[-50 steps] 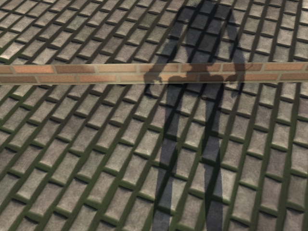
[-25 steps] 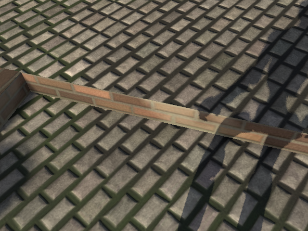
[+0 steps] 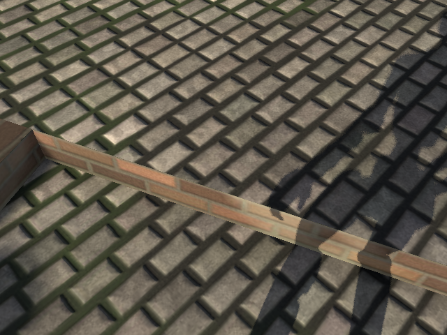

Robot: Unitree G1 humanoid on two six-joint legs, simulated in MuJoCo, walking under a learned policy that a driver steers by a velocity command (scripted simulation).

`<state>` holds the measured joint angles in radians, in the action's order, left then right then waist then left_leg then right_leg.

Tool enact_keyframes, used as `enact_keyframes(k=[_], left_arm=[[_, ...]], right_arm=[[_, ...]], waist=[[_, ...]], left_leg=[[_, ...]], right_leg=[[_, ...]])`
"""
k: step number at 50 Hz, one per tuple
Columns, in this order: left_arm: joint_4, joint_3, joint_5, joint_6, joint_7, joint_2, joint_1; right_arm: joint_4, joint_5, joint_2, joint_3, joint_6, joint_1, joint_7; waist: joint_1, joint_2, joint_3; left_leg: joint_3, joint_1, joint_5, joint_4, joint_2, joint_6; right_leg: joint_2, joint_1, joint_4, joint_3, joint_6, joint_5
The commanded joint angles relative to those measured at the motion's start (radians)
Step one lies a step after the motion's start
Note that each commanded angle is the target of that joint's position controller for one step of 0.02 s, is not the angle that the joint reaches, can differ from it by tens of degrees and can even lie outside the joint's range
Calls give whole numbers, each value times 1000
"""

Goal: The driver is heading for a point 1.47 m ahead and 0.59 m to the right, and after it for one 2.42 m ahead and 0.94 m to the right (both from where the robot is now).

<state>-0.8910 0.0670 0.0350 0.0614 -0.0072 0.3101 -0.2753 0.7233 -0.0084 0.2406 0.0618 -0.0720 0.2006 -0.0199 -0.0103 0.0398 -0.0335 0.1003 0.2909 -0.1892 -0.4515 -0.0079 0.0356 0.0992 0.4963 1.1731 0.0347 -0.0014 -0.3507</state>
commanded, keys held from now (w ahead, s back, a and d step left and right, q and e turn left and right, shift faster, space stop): w+e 0.74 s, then w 0.26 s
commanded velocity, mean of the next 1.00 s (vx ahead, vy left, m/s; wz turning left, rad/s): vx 0.50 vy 0.00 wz -0.47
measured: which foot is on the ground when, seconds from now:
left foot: down 0.00-0.32, up 0.34-0.82, down 0.84-1.00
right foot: up 0.00-0.30, down 0.32-0.84, up 0.86-1.00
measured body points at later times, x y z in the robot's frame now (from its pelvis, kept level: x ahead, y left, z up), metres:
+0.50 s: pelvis +0.25 -0.08 +0.00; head +0.29 -0.10 +0.45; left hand +0.41 +0.18 -0.11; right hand +0.28 -0.36 -0.13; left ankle +0.26 +0.09 -0.66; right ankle +0.27 -0.13 -0.74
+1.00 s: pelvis +0.52 -0.12 +0.00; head +0.54 -0.11 +0.45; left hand +0.72 +0.07 -0.13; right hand +0.45 -0.39 -0.11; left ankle +0.58 -0.06 -0.74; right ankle +0.39 -0.19 -0.64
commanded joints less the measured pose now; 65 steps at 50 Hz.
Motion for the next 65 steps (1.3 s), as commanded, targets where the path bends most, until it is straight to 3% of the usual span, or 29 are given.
enact_keyframes(k=[1, 4, 5, 9, 13, 15, 16, 17, 18, 19, 21, 24, 28, 36, 37, 39, 41, 42, 43, 44, 45, 47, 51, 56, 57, 58, 60, 62, 65], left_arm=[[60, 15, 0, -20, 6, 36, -26], [86, 16, -9, -30, 7, 27, 36], [100, 2, -104, -47, -31, 4, 65], [147, -11, -69, -53, -80, -4, 194], [184, 0, -82, -56, -79, 43, 245], [169, 12, -87, -51, -66, 61, 154], [118, 26, -92, -39, -50, 76, -8], [83, 58, -102, -32, -33, 181, -174], [94, 84, -69, -31, -26, 297, -145], [100, 77, -49, -39, -26, 259, -141], [99, 50, -42, -40, -17, 157, -46], [102, 29, -33, -20, -11, 101, 9], [77, 37, -33, -6, -11, 136, -48], [53, 40, -47, -7, 3, 147, -139], [54, 41, -58, -8, 7, 141, -130], [74, 38, -56, -4, 13, 139, -67], [67, 31, -42, 6, 9, 134, -43], [88, 9, -37, 16, 7, 66, -54], [98, -12, -24, 14, 8, -37, -228], [52, -5, -63, -8, 19, 48, -240], [59, 2, -75, -13, 9, 71, -148], [86, -1, -77, -17, -9, 56, -41], [94, -14, -83, -35, -24, 3, -44], [195, -24, -93, -49, -23, -27, 159], [204, -35, -86, -57, -9, -77, 183], [254, -44, -82, -61, 8, -86, 255], [340, -64, -76, -54, 28, -112, 399], [413, -92, -72, -45, 34, -155, 513], [531, -132, -62, -36, 16, -185, 622]], right_arm=[[-24, -5, 104, 34, -39, -9, 5], [9, -15, 121, 42, -46, 11, 20], [48, -30, 111, 27, -42, 78, 15], [59, -25, 152, 38, -40, 93, 22], [92, -23, 192, 50, -15, 144, 28], [99, -24, 211, 52, 2, 144, 28], [95, -20, 204, 45, 12, 139, 26], [56, -12, 149, 24, 14, 167, 24], [-8, -22, 72, 7, 7, 170, 6], [-6, -32, 148, 19, 5, 57, 6], [6, -14, 135, 10, -11, 41, 4], [27, -47, 127, 5, 22, 87, 11], [5, -43, 109, -2, 43, 8, 4], [-64, -24, 108, -20, 20, -226, 2], [-56, -16, 96, -24, 18, -189, 10], [-30, -23, 124, -18, 10, -97, 18], [30, -41, 160, 1, -11, 104, 33], [44, -59, 226, 16, -22, 243, 46], [52, -64, 335, 38, -10, 235, 46], [51, -40, 256, 34, 4, 175, 33], [34, -28, 162, 11, 6, 97, 24], [42, -30, 100, -10, 0, 59, 25], [118, -15, 112, -5, -31, 175, 20], [187, -16, 94, -7, -22, 291, 29], [222, -23, 87, -6, -22, 369, 32], [238, -19, 83, -8, -26, 392, 36], [267, -25, 79, -11, -37, 411, 39], [306, -30, 72, -23, -45, 444, 40], [355, -7, 57, -39, -25, 439, 57]], waist=[[-11, -145, 53], [-7, -114, 13], [-13, -72, -31], [24, -127, -42], [37, -124, -55], [-4, -126, 13], [-76, -77, 105], [-123, 69, 242], [-56, 284, 286], [-103, 100, 251], [-36, -27, 67], [26, -9, 75], [11, -1, 34], [-69, 32, 1], [-55, 72, 28], [3, 44, 37], [110, -26, 117], [152, -115, 223], [36, -359, 262], [15, -173, 203], [16, -78, 78], [20, -127, -8], [4, -134, 52], [34, -120, -20], [58, -181, -9], [61, -171, -53], [58, -100, -116], [80, -118, -132], [70, -106, -142]], left_leg=[[-187, -121, 164, 304, -266, 166], [-80, -141, 223, 325, -258, 155], [-16, -93, 229, 334, -241, 132], [73, -121, 176, 333, -238, 88], [91, -307, 292, 235, -292, 71], [126, -358, 609, 7, -285, 60], [163, -314, 661, -233, -246, 41], [180, -53, 411, -576, -194, -6], [70, 343, -387, -843, 20, -60], [-117, 446, -342, -896, -12, -46], [-125, 397, -152, -759, -96, -27], [-127, 245, -113, -662, -108, -55], [-108, 307, -28, -528, -98, -88], [-101, 281, 136, -182, -29, -92], [-101, 223, 101, -209, -17, -83], [-99, 59, 59, -141, 9, -52], [-69, -192, 108, 10, 29, -11], [-289, -385, 20, 56, -181, 36], [-739, -510, 154, 158, -436, 170], [-819, -399, -140, 182, -426, 204], [-688, -272, -287, 219, -363, 188], [-465, -178, -141, 263, -256, 145], [-306, -211, 312, 214, -227, 179], [-288, -295, 130, 276, -237, 218], [-322, -342, 94, 278, -265, 262], [-345, -371, 34, 292, -300, 274], [-337, -381, -116, 328, -319, 238], [-309, -413, -104, 359, -315, 203], [-187, -298, -15, 489, -248, 140]], right_leg=[[60, 131, 0, 53, 10, 108], [56, 196, -119, 72, 20, 233], [29, 154, -198, -20, 14, 274], [11, 47, -441, -84, -26, 390], [-31, 57, -539, -122, -86, 193], [-109, -57, -580, -161, -135, 74], [-166, -244, -654, -171, -164, 100], [4, -551, -707, 107, -243, -49], [231, -754, -859, 651, -365, -52], [219, -750, -916, 661, -345, -30], [156, -522, -914, 410, -289, 212], [73, -394, -928, 263, -260, 494], [34, -371, -974, 233, -264, 445], [10, -445, -891, 260, -215, 564], [28, -443, -855, 275, -214, 582], [24, -384, -791, 279, -173, 698], [-61, -362, -516, 227, -127, 849], [-125, -237, -254, 179, -96, 573], [-285, 12, -18, 98, -66, -182], [-194, 75, 81, 122, -78, -155], [-155, 85, 85, 119, -78, -70], [-117, 97, 51, 86, -63, 16], [-140, 154, 227, 39, -27, 43], [-75, 517, 390, -8, -6, 42], [-92, 634, 639, -58, -10, -55], [-68, 795, 772, -29, -25, -138], [-37, 988, 841, -14, -56, -230], [-32, 1119, 909, -52, -90, -300], [28, 979, 599, -112, -110, -315]])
